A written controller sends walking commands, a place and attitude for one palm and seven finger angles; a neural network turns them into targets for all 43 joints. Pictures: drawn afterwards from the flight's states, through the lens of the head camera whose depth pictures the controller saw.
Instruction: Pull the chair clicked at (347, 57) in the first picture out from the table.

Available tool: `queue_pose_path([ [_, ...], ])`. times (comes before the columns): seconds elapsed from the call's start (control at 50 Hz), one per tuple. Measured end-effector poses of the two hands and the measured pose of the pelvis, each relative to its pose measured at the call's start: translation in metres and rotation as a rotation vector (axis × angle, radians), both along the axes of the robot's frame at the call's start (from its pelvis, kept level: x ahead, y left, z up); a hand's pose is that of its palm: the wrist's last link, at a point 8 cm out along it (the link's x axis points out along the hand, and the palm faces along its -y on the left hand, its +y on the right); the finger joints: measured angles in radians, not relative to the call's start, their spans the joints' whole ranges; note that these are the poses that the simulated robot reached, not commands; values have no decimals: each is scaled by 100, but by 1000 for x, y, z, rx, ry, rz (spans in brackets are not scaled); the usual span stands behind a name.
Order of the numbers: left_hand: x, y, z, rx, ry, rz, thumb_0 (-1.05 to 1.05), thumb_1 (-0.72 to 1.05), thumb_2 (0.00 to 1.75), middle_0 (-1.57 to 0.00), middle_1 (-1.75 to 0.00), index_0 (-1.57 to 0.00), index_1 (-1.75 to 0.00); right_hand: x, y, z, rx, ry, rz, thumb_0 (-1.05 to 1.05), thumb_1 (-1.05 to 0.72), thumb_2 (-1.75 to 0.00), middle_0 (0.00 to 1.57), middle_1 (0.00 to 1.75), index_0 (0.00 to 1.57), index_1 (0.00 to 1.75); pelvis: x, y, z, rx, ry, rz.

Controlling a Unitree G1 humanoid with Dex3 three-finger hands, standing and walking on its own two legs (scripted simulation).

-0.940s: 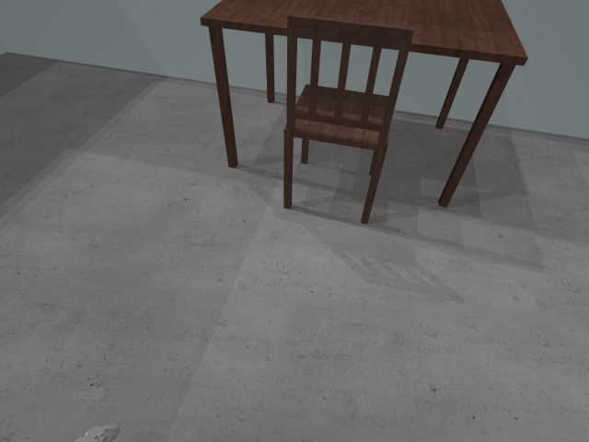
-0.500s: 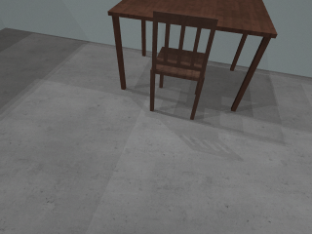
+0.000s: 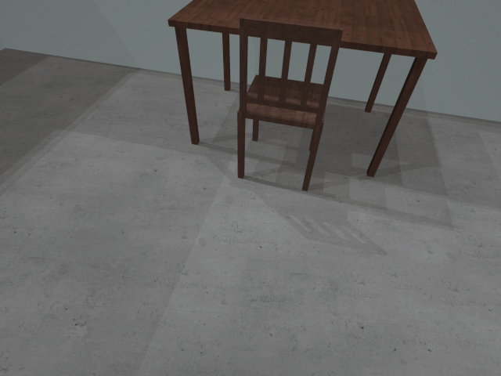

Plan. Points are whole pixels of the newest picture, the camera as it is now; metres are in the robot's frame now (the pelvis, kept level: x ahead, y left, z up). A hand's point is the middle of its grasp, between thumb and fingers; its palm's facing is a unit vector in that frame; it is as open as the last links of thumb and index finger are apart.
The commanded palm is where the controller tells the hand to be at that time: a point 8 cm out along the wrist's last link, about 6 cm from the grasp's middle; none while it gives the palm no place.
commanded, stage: look at it before walking up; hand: left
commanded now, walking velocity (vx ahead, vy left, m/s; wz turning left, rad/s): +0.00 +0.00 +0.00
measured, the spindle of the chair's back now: (284, 73) +1.27 -0.08 -0.11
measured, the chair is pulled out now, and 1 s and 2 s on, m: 0.00 0.00 0.00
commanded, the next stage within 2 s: walk to a spot facing it in 0.50 s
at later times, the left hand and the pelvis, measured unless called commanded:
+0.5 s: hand out of the picture +0.07 +0.24 -0.16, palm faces -0.03 -0.95 -0.32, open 7.4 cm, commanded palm none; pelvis +0.01 +0.00 +0.00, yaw +0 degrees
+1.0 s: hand out of the picture +0.07 +0.16 -0.18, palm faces -0.08 -0.98 -0.20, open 7.4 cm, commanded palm none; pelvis +0.08 -0.03 -0.02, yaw -6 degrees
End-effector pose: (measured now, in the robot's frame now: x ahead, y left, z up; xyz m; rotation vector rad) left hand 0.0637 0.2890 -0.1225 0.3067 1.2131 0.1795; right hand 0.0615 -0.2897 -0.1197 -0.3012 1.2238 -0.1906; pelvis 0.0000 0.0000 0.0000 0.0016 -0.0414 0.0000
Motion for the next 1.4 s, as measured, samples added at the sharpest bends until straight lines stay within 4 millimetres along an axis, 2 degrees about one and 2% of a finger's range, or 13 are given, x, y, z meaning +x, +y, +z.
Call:
queue_pose_path([
  [0.68, 5, -3, -1, 1, 18, 10, 1, 90, 90, -20, -30, -20, -30, 20, 3, 1, 2, -17, 7, 0, -90, -90, 20, 30, 20, 30, 11, -1, 1, 0, 7, -11],
  [0.78, -4, -19, -13, -47, 82, 11, 1, 90, 90, -20, -30, -20, -30, 9, 17, -10, 45, 16, -29, 0, -91, -90, 20, 30, 20, 30, 26, -1, -3, 1, 18, -42],
  [0.88, -11, -45, -26, -94, 180, 0, 1, 91, 90, -20, -30, -20, -30, -13, 28, -27, 101, 74, -114, 0, -90, -90, 20, 30, 20, 30, 47, -10, -10, 18, 29, -96],
  [0.98, 7, -79, -31, -113, 216, -15, 1, 91, 90, -20, -30, -20, -30, -37, 24, -46, 148, 172, -204, 0, -90, -90, 20, 30, 20, 30, 75, -29, -19, 6, 27, -118],
  [1.02, 14, -90, -30, -119, 185, 11, 1, 90, 90, -20, -30, -20, -30, -37, 23, -45, 159, 228, -203, 0, -91, -90, 20, 30, 20, 30, 88, -36, -18, 5, 29, -112],
  [1.06, 17, -99, -26, -123, 184, 32, 1, 90, 90, -20, -30, -20, -30, -23, 20, -39, 162, 241, -201, 0, -91, -90, 20, 30, 20, 30, 101, -41, -13, 12, 29, -123],
  [1.1, 16, -108, -22, -131, 218, 38, 1, 90, 90, -20, -30, -20, -30, 1, 16, -35, 163, 210, -204, 1, -91, -90, 20, 30, 20, 30, 114, -43, -8, 17, 32, -142],
  [1.22, 24, -122, -15, -157, 356, 25, 1, 90, 90, -20, -30, -20, -30, 103, 11, -27, 168, 27, -217, 1, -91, -90, 20, 30, 20, 30, 160, -43, -4, 9, 44, -179],
  [1.32, 57, -116, -21, -162, 403, 44, 1, 90, 90, -20, -30, -20, -30, 200, 19, -25, 173, -84, -171, 0, -91, -90, 19, 30, 19, 30, 209, -35, -11, -8, 49, -194],
  [1.4, 102, -100, -39, -163, 430, 40, 1, 90, 90, -20, -30, -20, -30, 275, 31, -29, 154, -166, -140, 0, -91, -90, 20, 30, 19, 30, 258, -24, -27, -16, 48, -211],
])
